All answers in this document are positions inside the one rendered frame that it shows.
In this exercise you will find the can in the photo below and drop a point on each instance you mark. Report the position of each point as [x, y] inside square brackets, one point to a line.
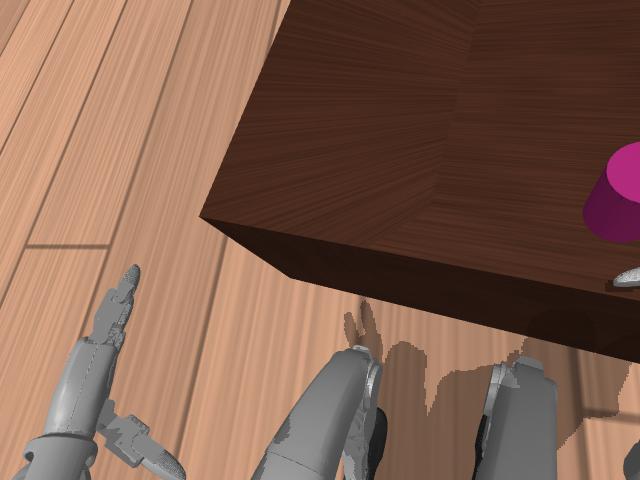
[612, 211]

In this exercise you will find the left robot hand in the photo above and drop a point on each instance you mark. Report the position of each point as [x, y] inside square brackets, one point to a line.
[80, 403]

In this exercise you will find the right robot hand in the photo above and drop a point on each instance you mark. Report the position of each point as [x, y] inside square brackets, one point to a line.
[629, 278]

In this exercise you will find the right robot arm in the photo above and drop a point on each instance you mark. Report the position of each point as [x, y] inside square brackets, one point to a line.
[631, 466]

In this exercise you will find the left robot arm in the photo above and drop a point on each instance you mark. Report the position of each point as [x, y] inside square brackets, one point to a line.
[58, 456]

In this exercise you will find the left robot foot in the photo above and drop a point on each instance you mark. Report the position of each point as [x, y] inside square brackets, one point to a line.
[376, 444]

